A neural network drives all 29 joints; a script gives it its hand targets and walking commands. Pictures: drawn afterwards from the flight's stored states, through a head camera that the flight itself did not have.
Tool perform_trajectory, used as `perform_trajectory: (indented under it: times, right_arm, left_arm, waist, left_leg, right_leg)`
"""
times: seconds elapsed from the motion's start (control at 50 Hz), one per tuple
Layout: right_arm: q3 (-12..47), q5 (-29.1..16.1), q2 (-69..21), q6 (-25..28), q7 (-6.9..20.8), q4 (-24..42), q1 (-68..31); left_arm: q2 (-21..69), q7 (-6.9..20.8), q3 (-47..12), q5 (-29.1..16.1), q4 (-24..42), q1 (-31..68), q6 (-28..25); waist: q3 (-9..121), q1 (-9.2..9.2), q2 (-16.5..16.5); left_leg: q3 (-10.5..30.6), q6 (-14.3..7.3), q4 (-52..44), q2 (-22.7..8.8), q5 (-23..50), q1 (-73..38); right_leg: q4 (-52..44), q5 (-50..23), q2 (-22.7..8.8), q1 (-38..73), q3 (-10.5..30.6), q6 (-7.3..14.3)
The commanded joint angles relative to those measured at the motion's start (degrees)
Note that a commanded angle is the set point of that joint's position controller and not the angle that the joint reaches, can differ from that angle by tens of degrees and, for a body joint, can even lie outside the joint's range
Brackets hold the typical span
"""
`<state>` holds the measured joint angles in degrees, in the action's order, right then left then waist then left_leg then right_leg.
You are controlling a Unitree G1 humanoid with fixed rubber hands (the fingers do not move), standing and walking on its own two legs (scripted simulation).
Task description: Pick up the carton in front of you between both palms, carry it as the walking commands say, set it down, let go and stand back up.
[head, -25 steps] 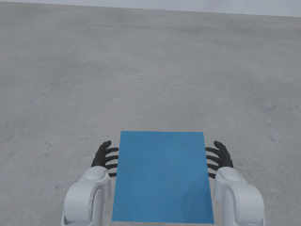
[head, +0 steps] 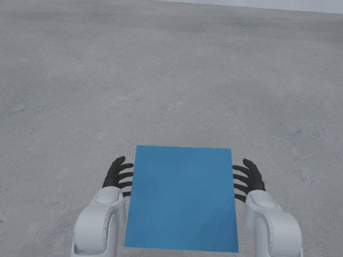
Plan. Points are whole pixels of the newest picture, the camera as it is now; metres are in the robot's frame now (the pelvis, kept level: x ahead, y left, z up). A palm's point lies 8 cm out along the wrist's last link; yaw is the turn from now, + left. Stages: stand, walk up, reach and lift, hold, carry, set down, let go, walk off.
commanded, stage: carry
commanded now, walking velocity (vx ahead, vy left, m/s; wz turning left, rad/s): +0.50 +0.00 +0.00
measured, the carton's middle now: (181, 199) +0.30 -0.01 -0.04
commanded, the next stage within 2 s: none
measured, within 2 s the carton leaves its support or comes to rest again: neither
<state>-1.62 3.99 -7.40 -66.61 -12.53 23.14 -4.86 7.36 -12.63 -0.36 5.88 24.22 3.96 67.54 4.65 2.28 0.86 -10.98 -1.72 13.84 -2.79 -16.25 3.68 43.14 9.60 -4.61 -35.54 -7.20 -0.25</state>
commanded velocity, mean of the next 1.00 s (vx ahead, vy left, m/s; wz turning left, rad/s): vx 0.50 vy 0.00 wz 0.00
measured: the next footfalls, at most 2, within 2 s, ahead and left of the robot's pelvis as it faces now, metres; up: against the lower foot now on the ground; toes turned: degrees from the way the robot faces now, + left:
right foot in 0.14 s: +0.30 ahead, -0.12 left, +0.00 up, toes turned -9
left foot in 0.58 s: +0.60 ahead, +0.12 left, +0.00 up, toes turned +12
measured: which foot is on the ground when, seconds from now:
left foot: down 0.00-0.16, up 0.18-0.56, down 0.58-1.00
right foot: up 0.00-0.12, down 0.14-0.58, up 0.60-1.00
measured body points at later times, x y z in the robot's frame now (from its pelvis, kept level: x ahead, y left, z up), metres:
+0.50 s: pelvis +0.37 -0.01 -0.01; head +0.38 -0.01 +0.44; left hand +0.64 +0.15 +0.09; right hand +0.66 -0.15 +0.09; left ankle +0.49 +0.13 -0.72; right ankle +0.26 -0.11 -0.75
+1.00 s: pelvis +0.75 +0.02 -0.02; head +0.76 +0.02 +0.43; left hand +1.02 +0.17 +0.08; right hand +1.02 -0.12 +0.08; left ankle +0.57 +0.11 -0.75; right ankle +0.89 -0.09 -0.74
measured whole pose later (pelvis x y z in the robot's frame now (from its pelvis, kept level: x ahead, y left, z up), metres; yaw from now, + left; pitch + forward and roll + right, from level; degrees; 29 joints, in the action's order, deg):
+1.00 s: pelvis +0.75 +0.02 -0.02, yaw +1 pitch +5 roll -1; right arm -0.3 4.1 -7.5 -69.0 -13.1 28.5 -6.2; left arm 7.4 -13.8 0.4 4.8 30.4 5.0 69.1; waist 4.2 0.6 0.9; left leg -10.8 1.5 14.2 -3.6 -22.7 -4.2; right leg 27.9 3.2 -3.5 -31.2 -11.8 0.6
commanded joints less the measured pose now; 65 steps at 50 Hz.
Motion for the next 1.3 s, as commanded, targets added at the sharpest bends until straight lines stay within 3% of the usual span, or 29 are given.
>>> perform_trajectory:
  times: [0.0,0.04,0.06,0.08,0.1,0.12,0.14,0.2,0.28,0.38,0.48,0.52,0.54,0.56,0.58,0.62,0.64,0.68,0.72,0.88,0.96,0.98,1.0,1.02,1.06,1.08,1.12,1.18,1.28]
  right_arm:
    - [34.47,-21.24,-54.65,-0.15,14.65,9.80,-19.68]
    - [33.69,-20.45,-51.82,-1.45,13.78,10.67,-19.18]
    - [33.46,-19.93,-50.32,-2.19,13.32,10.61,-18.57]
    - [33.43,-19.71,-48.64,-2.78,12.96,11.14,-19.49]
    - [33.62,-19.66,-47.97,-3.47,12.77,12.23,-20.60]
    - [34.25,-20.32,-48.47,-4.01,12.82,11.40,-20.36]
    - [34.29,-20.38,-49.99,-4.08,12.90,10.38,-21.28]
    - [34.55,-20.55,-56.40,-2.98,13.81,9.25,-23.91]
    - [34.67,-19.69,-58.68,-1.97,13.50,8.06,-23.75]
    - [34.61,-19.77,-57.14,-2.71,12.53,8.89,-24.16]
    - [33.03,-19.67,-53.36,-4.81,12.92,4.20,-21.98]
    - [31.85,-19.26,-52.78,-4.87,13.24,1.62,-20.78]
    - [31.18,-19.09,-52.07,-4.68,13.39,0.80,-20.79]
    - [30.71,-19.09,-52.44,-4.20,13.52,0.61,-21.00]
    - [30.67,-19.21,-55.01,-3.69,13.76,0.39,-21.34]
    - [32.94,-20.77,-61.33,-1.83,14.62,5.02,-25.60]
    - [33.03,-21.14,-63.66,-1.07,14.77,5.14,-27.57]
    - [33.41,-21.84,-65.28,0.56,14.90,7.12,-29.00]
    - [33.85,-21.63,-64.59,1.16,14.96,7.46,-26.93]
    - [34.57,-21.00,-56.84,-0.40,14.37,11.13,-21.76]
    - [33.20,-19.26,-50.51,-3.19,12.92,10.52,-19.75]
    - [33.10,-19.12,-48.66,-3.82,12.62,11.01,-21.13]
    - [33.53,-19.43,-48.63,-4.52,12.54,11.85,-21.60]
    - [34.19,-20.26,-49.19,-4.88,12.71,10.64,-22.43]
    - [34.40,-20.94,-53.90,-4.24,13.34,9.88,-23.99]
    - [34.25,-20.53,-55.88,-3.70,13.61,8.75,-24.64]
    - [34.80,-20.64,-59.05,-2.61,13.85,8.38,-25.54]
    - [35.21,-20.17,-60.07,-1.66,13.28,8.62,-24.23]
    - [35.29,-20.75,-58.92,-2.28,12.70,11.17,-25.12]
  left_arm:
    - [55.90,11.68,-33.79,-19.93,10.63,22.51,-1.31]
    - [53.28,11.52,-34.12,-21.25,11.28,21.71,0.21]
    - [52.14,11.49,-33.81,-21.59,10.82,21.27,0.96]
    - [51.45,11.58,-33.41,-21.79,10.51,21.13,1.57]
    - [49.64,11.64,-32.70,-22.03,10.28,21.64,2.01]
    - [49.75,11.82,-32.10,-22.31,9.50,21.31,2.25]
    - [51.52,12.25,-31.59,-22.15,8.56,21.40,2.57]
    - [57.44,13.64,-33.11,-23.68,10.14,26.48,1.72]
    - [57.86,14.56,-32.34,-23.49,9.32,26.58,1.38]
    - [54.84,14.28,-31.32,-23.10,9.42,25.48,2.20]
    - [50.91,13.21,-29.31,-19.96,5.02,22.00,3.76]
    - [50.84,13.11,-29.55,-19.67,4.24,23.19,4.13]
    - [51.21,13.16,-30.03,-19.96,4.28,24.39,4.24]
    - [52.31,13.49,-30.85,-20.49,5.13,24.87,4.22]
    - [54.15,13.95,-31.95,-21.25,4.08,26.97,4.00]
    - [59.98,15.07,-33.17,-22.72,4.97,28.27,1.95]
    - [62.08,15.24,-33.26,-22.67,4.61,28.25,1.06]
    - [64.29,14.91,-32.82,-22.17,4.28,27.19,-0.69]
    - [64.21,14.21,-32.67,-21.51,5.58,25.50,-2.05]
    - [57.57,12.56,-33.46,-20.64,10.57,23.07,-0.79]
    - [52.04,12.23,-32.84,-22.00,9.58,21.59,2.23]
    - [51.20,12.26,-32.40,-22.10,8.90,20.92,2.78]
    - [49.55,12.27,-31.79,-22.32,8.68,21.80,3.09]
    - [50.17,12.40,-30.91,-22.28,7.94,21.51,3.29]
    - [54.67,13.30,-31.25,-22.66,8.24,23.25,2.98]
    - [56.63,13.69,-31.85,-23.06,8.63,25.66,2.55]
    - [59.21,14.34,-32.01,-23.27,9.02,26.87,1.72]
    - [59.38,14.95,-31.00,-22.83,8.34,25.09,1.28]
    - [56.99,14.54,-30.55,-22.31,9.49,23.62,1.62]
  waist:
    - [8.15,-0.92,9.75]
    - [10.36,-1.88,9.52]
    - [13.68,-2.73,7.48]
    - [18.28,-4.07,4.00]
    - [22.62,-3.86,-9.70]
    - [23.54,-3.78,-18.61]
    - [22.29,-3.74,-11.55]
    - [17.67,-3.05,-2.65]
    - [14.17,-3.14,-8.00]
    - [9.44,-3.38,-10.43]
    - [7.46,-3.45,-9.50]
    - [12.42,-1.36,-5.20]
    - [16.61,-0.24,3.26]
    - [19.62,-1.11,19.28]
    - [18.39,-0.45,16.94]
    - [18.79,-0.56,5.44]
    - [18.87,-0.92,3.59]
    - [18.26,-1.07,4.22]
    - [17.28,-0.94,6.16]
    - [8.98,-0.92,8.87]
    - [14.04,-2.74,5.71]
    - [18.63,-4.42,1.20]
    - [22.00,-3.57,-14.52]
    - [22.18,-3.95,-18.20]
    - [19.73,-3.57,-5.89]
    - [18.93,-3.41,-3.81]
    - [16.81,-3.23,-5.83]
    - [15.72,-3.03,-8.96]
    - [15.58,-3.18,-10.97]
  left_leg:
    - [2.54,-3.50,-0.73,-9.80,39.85,-11.16]
    - [-0.47,-1.60,9.01,-9.31,51.72,-11.03]
    - [-3.40,0.33,18.89,-7.24,51.02,-7.26]
    - [-2.68,1.60,31.07,-5.22,38.60,3.34]
    - [-0.98,3.37,47.80,-0.31,16.34,19.09]
    - [5.01,2.94,59.90,5.79,-10.89,31.23]
    - [10.05,1.22,66.16,2.07,-10.96,35.13]
    - [12.16,0.11,53.74,-4.38,-3.34,32.39]
    - [6.67,1.12,38.85,-3.44,2.14,29.42]
    - [1.38,2.00,20.95,-1.32,10.34,27.06]
    - [-3.07,1.47,14.00,1.26,12.38,21.05]
    - [-4.03,-0.41,10.84,2.70,8.77,2.98]
    - [11.52,-4.23,8.58,-7.74,4.61,-10.17]
    - [37.33,-10.21,1.97,-20.92,7.62,-19.29]
    - [39.50,-13.72,0.48,-22.08,19.29,-21.10]
    - [28.55,-10.60,3.75,-19.97,27.47,-16.69]
    - [24.24,-8.10,2.53,-18.70,25.61,-13.44]
    - [18.97,-5.46,-0.63,-16.73,20.54,-10.57]
    - [15.99,-6.33,-2.34,-16.08,19.31,-11.15]
    - [3.05,-4.03,-2.01,-10.16,31.69,-11.08]
    - [-3.42,0.48,20.18,-6.91,44.87,-5.28]
    - [-2.38,2.18,33.50,-4.73,31.65,7.34]
    - [-0.44,3.89,50.00,1.53,5.64,22.56]
    - [6.44,2.60,60.26,4.89,-11.62,32.90]
    - [10.52,0.83,61.67,-1.25,-9.63,34.86]
    - [10.99,0.65,55.98,-2.54,-6.85,33.35]
    - [8.08,1.43,42.85,-2.68,-3.67,28.49]
    - [4.34,2.07,29.91,-0.62,-0.08,21.76]
    - [-0.62,2.60,12.94,1.85,16.90,13.02]
  right_leg:
    - [-14.29,-8.84,3.58,5.05,-7.15,0.85]
    - [-17.33,-9.34,6.23,14.66,-10.03,2.01]
    - [-20.13,-9.61,7.64,25.47,-11.41,2.46]
    - [-18.69,-8.20,2.93,40.11,-5.85,4.03]
    - [-19.73,-7.72,-11.98,52.40,18.18,9.22]
    - [-26.79,-14.14,-19.44,55.86,35.68,15.69]
    - [-26.29,-16.64,-19.48,54.44,32.90,16.48]
    - [-28.03,-12.65,-16.05,41.94,17.86,9.88]
    - [-33.40,-4.79,-12.98,35.81,8.54,8.55]
    - [-33.11,-10.03,-9.79,36.16,0.38,7.20]
    - [-26.25,-21.51,-9.13,38.45,-1.91,4.92]
    - [-8.87,-26.82,-5.75,31.65,-6.82,2.00]
    - [6.42,-14.52,-2.28,19.23,-6.66,-0.46]
    - [21.88,12.75,5.03,2.93,-3.59,-2.67]
    - [30.02,19.47,4.41,-4.68,3.26,-0.98]
    - [31.87,17.02,-0.68,-6.10,6.55,0.75]
    - [26.38,12.65,-2.40,-3.82,7.69,1.12]
    - [16.87,9.74,-2.43,-0.57,5.55,1.12]
    - [10.66,6.52,-1.32,-1.08,3.26,0.89]
    - [-13.47,-7.89,2.57,4.20,-5.89,0.16]
    - [-19.89,-7.57,6.43,28.07,-10.38,2.25]
    - [-18.62,-5.92,-0.72,43.19,-0.70,4.81]
    - [-22.50,-6.95,-15.66,52.70,24.64,10.76]
    - [-27.54,-14.53,-19.60,55.21,35.33,15.75]
    - [-22.99,-33.13,-17.46,50.26,21.97,13.00]
    - [-23.19,-36.61,-17.35,47.46,16.75,11.50]
    - [-25.99,-34.15,-13.50,40.81,7.96,7.44]
    - [-25.62,-37.99,-10.59,36.87,0.44,6.40]
    - [-20.88,-34.46,-7.99,36.55,-4.92,4.04]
